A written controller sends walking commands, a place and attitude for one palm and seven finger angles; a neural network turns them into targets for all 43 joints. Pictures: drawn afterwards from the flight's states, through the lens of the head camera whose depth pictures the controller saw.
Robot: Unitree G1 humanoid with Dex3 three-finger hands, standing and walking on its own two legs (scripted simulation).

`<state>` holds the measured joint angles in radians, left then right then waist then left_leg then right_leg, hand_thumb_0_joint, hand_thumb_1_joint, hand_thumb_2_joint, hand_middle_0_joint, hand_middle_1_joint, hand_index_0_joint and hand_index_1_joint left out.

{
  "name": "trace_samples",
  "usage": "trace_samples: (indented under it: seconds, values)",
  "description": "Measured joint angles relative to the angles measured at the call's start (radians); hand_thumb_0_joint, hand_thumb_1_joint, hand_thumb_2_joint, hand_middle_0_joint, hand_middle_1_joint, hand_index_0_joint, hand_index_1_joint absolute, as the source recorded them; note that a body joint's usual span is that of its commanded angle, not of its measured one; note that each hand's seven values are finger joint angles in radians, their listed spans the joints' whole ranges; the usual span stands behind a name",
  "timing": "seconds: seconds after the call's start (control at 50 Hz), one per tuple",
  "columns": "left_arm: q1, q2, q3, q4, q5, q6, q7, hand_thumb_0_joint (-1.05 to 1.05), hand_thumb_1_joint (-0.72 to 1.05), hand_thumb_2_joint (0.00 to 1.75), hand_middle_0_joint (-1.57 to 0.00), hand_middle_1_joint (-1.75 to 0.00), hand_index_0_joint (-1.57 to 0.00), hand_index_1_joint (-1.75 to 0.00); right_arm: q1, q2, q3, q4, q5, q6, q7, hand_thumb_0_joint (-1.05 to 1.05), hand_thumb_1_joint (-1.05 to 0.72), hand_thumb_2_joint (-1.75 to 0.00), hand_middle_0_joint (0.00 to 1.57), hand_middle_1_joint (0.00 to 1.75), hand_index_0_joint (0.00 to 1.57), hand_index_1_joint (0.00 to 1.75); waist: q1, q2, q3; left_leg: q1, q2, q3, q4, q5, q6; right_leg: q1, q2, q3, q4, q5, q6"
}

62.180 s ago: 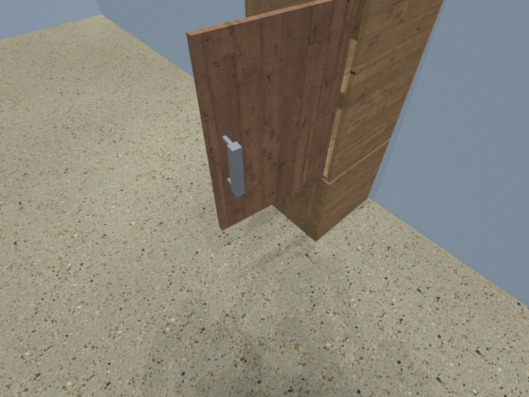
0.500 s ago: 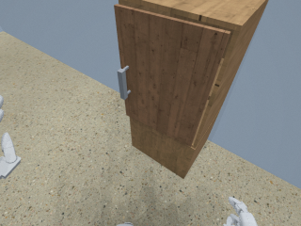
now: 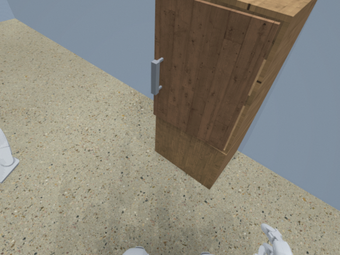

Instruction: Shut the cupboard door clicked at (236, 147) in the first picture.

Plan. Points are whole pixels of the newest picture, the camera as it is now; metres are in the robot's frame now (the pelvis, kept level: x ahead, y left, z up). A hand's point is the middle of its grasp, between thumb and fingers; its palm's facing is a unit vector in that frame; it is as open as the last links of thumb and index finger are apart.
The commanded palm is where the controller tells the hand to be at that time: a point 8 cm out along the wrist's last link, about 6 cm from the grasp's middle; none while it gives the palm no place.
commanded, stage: stop stepping back and stand still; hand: left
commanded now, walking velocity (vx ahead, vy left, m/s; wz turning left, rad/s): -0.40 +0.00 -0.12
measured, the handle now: (158, 76) +0.81 +0.12 -0.04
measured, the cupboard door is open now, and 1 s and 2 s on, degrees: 4 4 4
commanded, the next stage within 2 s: let the arm hang, fingers relaxed in 1.14 s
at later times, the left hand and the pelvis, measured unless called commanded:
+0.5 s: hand (5, 185) +0.17 +0.27 +0.18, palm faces +0.40 -0.83 -0.39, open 7.4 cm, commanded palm +0.11 +0.30 +0.20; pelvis -0.06 +0.01 +0.02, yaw -5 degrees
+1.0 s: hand (33, 177) +0.18 +0.24 +0.18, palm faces +0.37 -0.84 -0.39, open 7.4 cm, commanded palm +0.13 +0.28 +0.20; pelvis -0.04 -0.01 +0.02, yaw -5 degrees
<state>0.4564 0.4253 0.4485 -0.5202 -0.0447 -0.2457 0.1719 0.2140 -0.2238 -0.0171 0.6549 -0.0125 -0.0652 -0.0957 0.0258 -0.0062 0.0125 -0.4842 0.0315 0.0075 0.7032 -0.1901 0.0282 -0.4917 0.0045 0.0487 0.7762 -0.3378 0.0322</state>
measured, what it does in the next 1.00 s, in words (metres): steps on the spot: right foot, then left foot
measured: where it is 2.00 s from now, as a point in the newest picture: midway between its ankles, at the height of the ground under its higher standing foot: outside the picture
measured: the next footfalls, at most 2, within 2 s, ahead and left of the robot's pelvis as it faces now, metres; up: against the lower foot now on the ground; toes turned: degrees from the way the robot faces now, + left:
right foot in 0.22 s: -0.07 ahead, -0.11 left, +0.00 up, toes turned -5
left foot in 0.36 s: +0.05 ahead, +0.10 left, +0.00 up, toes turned -4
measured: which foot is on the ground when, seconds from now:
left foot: down 0.00-0.22, up 0.24-0.34, down 0.36-1.00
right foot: up 0.00-0.20, down 0.22-1.00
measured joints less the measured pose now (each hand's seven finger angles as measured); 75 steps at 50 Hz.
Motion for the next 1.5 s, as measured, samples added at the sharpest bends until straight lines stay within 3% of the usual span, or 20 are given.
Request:
trace_samples:
  seconds: [0.06, 0.1, 0.18, 0.22, 0.3, 0.36, 0.42, 0.52, 0.62, 0.74, 0.86, 0.96, 1.1, 1.24, 1.28, 1.32, 1.4, 1.5]
  values:
    - [-0.036, -0.014, 0.018, 0.051, -0.013, 0.01, -0.003, 0.01, 0.89, 0.9, -0.21, -0.3, -0.21, -0.3, -0.026, 0.041, 0.002, 0.012, -0.001, -0.02, 0.015, 0.01, -0.9, -0.9, 0.2, 0.3, 0.2, 0.29, -0.012, 0.005, 0.021, -0.005, 0.022, -0.005, -0.013, 0.016, 0.006, -0.019, 0.059, 0.0, 0.211, -0.099, -0.009]
    - [-0.008, -0.026, 0.017, 0.034, -0.022, 0.026, -0.007, 0.01, 0.89, 0.9, -0.21, -0.3, -0.21, -0.3, -0.019, 0.063, 0.014, -0.002, 0.002, -0.033, 0.035, 0.01, -0.9, -0.9, 0.2, 0.3, 0.2, 0.3, -0.017, 0.005, 0.009, -0.003, 0.04, 0.0, -0.051, 0.035, 0.001, 0.022, 0.068, -0.034, 0.221, -0.123, -0.012]
    - [0.068, -0.019, -0.006, -0.048, -0.028, 0.04, -0.018, 0.02, 0.89, 0.9, -0.21, -0.3, -0.21, -0.3, 0.013, 0.088, 0.045, -0.04, -0.001, -0.056, 0.054, 0.01, -0.9, -0.9, 0.2, 0.3, 0.2, 0.3, -0.029, -0.004, -0.03, -0.013, 0.055, 0.017, -0.123, 0.064, -0.014, 0.224, 0.058, -0.101, -0.052, -0.151, -0.037]
    - [0.094, 0.012, 0.003, -0.079, -0.026, 0.036, -0.022, 0.02, 0.89, 0.9, -0.21, -0.3, -0.21, -0.3, 0.018, 0.092, 0.056, -0.059, -0.004, -0.053, 0.056, 0.01, -0.9, -0.9, 0.2, 0.3, 0.2, 0.3, -0.024, -0.034, -0.046, -0.046, 0.038, 0.043, -0.109, 0.003, -0.033, 0.297, 0.037, -0.084, -0.225, -0.107, -0.077]
    - [0.1, 0.02, -0.024, -0.041, -0.028, 0.042, -0.016, 0.01, 0.89, 0.9, -0.21, -0.3, -0.21, -0.3, 0.027, 0.053, 0.054, -0.013, -0.001, -0.016, 0.045, 0.01, -0.9, -0.9, 0.2, 0.3, 0.21, 0.3, -0.016, -0.005, -0.053, -0.021, 0.003, 0.006, 0.018, -0.092, -0.053, 0.306, 0.033, -0.06, -0.242, -0.011, -0.06]
    - [0.096, 0.009, -0.031, 0.026, -0.023, 0.055, -0.002, 0.01, 0.88, 0.9, -0.21, -0.3, -0.21, -0.3, 0.071, 0.014, 0.043, 0.004, 0.011, -0.001, 0.026, 0.01, -0.9, -0.9, 0.2, 0.3, 0.21, 0.3, -0.029, 0.018, -0.094, 0.094, -0.005, -0.005, -0.072, -0.085, -0.036, 0.315, 0.028, -0.056, -0.246, -0.017, -0.036]
    - [0.051, -0.008, -0.032, 0.106, -0.02, 0.066, 0.001, 0.01, 0.89, 0.9, -0.21, -0.3, -0.21, -0.3, 0.08, -0.008, 0.022, 0.033, 0.02, 0.002, 0.008, 0.01, -0.9, -0.9, 0.2, 0.3, 0.2, 0.3, -0.046, 0.016, -0.082, 0.125, -0.024, -0.005, -0.114, -0.015, -0.005, 0.329, 0.009, -0.061, -0.241, -0.022, -0.021]
    - [0.068, -0.025, -0.021, 0.12, -0.015, 0.086, 0.001, 0.01, 0.89, 0.9, -0.21, -0.3, -0.21, -0.3, 0.084, 0.006, 0.025, 0.018, 0.014, -0.024, -0.002, 0.01, -0.9, -0.9, 0.2, 0.3, 0.2, 0.29, -0.066, -0.021, -0.069, 0.156, -0.04, 0.023, -0.211, 0.025, -0.001, 0.316, 0.0, -0.033, -0.259, -0.019, -0.033]
    - [0.106, -0.008, -0.034, 0.044, -0.007, 0.063, -0.007, 0.02, 0.89, 0.9, -0.21, -0.3, -0.21, -0.3, 0.079, 0.032, 0.035, -0.006, 0.006, -0.044, 0.014, 0.01, -0.9, -0.9, 0.2, 0.3, 0.2, 0.29, -0.078, -0.018, -0.051, 0.147, -0.029, 0.004, -0.248, 0.055, -0.015, 0.318, 0.016, -0.047, -0.318, 0.047, -0.042]
    - [0.15, -0.004, -0.033, 0.043, -0.016, 0.045, -0.01, 0.01, 0.89, 0.9, -0.21, -0.3, -0.21, -0.3, 0.063, 0.027, 0.033, 0.001, 0.008, -0.023, 0.026, 0.01, -0.9, -0.9, 0.2, 0.3, 0.2, 0.3, -0.049, 0.023, -0.06, 0.128, 0.003, -0.008, -0.188, 0.028, -0.027, 0.332, 0.049, -0.053, -0.326, 0.039, -0.055]
    - [0.077, -0.046, -0.056, 0.126, -0.014, 0.067, -0.007, 0.01, 0.89, 0.9, -0.21, -0.3, -0.21, -0.3, 0.04, 0.013, 0.031, 0.015, 0.014, -0.014, 0.014, 0.01, -0.9, -0.9, 0.2, 0.3, 0.2, 0.3, -0.019, 0.029, -0.063, 0.156, -0.003, -0.002, -0.176, -0.004, -0.026, 0.359, 0.042, -0.048, -0.315, 0.014, -0.052]
    - [0.041, -0.056, -0.068, 0.13, -0.015, 0.071, -0.013, 0.01, 0.89, 0.9, -0.21, -0.3, -0.21, -0.3, 0.01, 0.017, 0.034, -0.008, 0.018, -0.02, 0.013, 0.01, -0.9, -0.9, 0.2, 0.3, 0.2, 0.3, -0.02, 0.017, -0.052, 0.167, -0.007, 0.002, -0.188, -0.007, -0.027, 0.369, 0.038, -0.044, -0.324, 0.01, -0.052]
    - [0.083, -0.013, -0.052, 0.074, -0.021, 0.056, -0.023, 0.01, 0.89, 0.9, -0.21, -0.3, -0.21, -0.3, -0.013, 0.028, 0.037, -0.05, 0.022, -0.011, 0.018, 0.01, -0.9, -0.9, 0.2, 0.3, 0.2, 0.3, -0.035, 0.001, -0.045, 0.166, -0.005, 0.011, -0.198, -0.012, -0.028, 0.368, 0.037, -0.035, -0.341, 0.012, -0.052]
    - [0.1, -0.003, -0.046, 0.081, -0.026, 0.068, -0.021, 0.01, 0.89, 0.9, -0.21, -0.3, -0.21, -0.3, -0.004, 0.02, 0.035, -0.051, 0.026, 0.01, 0.015, 0.01, -0.9, -0.9, 0.2, 0.3, 0.2, 0.3, -0.032, 0.007, -0.045, 0.165, -0.007, 0.015, -0.196, -0.019, -0.024, 0.369, 0.035, -0.031, -0.349, 0.011, -0.047]
    - [0.02, 0.001, -0.116, 0.214, -0.001, 0.075, -0.058, 0.01, 0.89, 0.9, -0.21, -0.3, -0.21, -0.3, -0.009, -0.014, 0.026, -0.014, 0.033, -0.018, 0.053, 0.01, -0.9, -0.9, 0.2, 0.3, 0.2, 0.29, -0.017, 0.03, -0.045, 0.14, -0.013, 0.01, -0.168, -0.023, -0.019, 0.343, 0.028, -0.047, -0.309, 0.003, -0.044]
    - [-0.086, -0.017, -0.216, 0.439, 0.024, 0.147, -0.109, 0.0, 0.89, 0.9, -0.2, -0.3, -0.2, -0.3, -0.032, -0.059, 0.022, 0.037, 0.021, -0.008, 0.082, 0.01, -0.9, -0.9, 0.2, 0.3, 0.2, 0.29, -0.006, 0.059, -0.048, 0.11, -0.026, 0.009, -0.13, -0.035, -0.011, 0.309, 0.015, -0.052, -0.254, -0.028, -0.039]
    - [-0.211, -0.098, -0.371, 0.904, 0.051, 0.271, -0.163, 0.0, 0.9, 0.9, -0.2, -0.3, -0.2, -0.3, -0.071, -0.092, 0.028, 0.11, 0.0, 0.044, 0.094, 0.01, -0.9, -0.9, 0.2, 0.3, 0.2, 0.3, -0.032, 0.078, -0.026, 0.087, -0.045, 0.008, -0.092, -0.042, 0.001, 0.274, -0.004, -0.057, -0.178, -0.06, -0.029]
    - [-0.198, -0.215, -0.465, 1.27, 0.057, 0.313, -0.173, 0.01, 0.91, 0.9, -0.2, -0.3, -0.2, -0.3, -0.035, -0.049, 0.033, 0.188, -0.015, 0.082, 0.088, 0.01, -0.9, -0.9, 0.2, 0.3, 0.2, 0.29, -0.058, 0.008, 0.019, 0.114, -0.047, 0.005, -0.109, -0.031, -0.005, 0.295, -0.005, -0.06, -0.182, -0.057, -0.036]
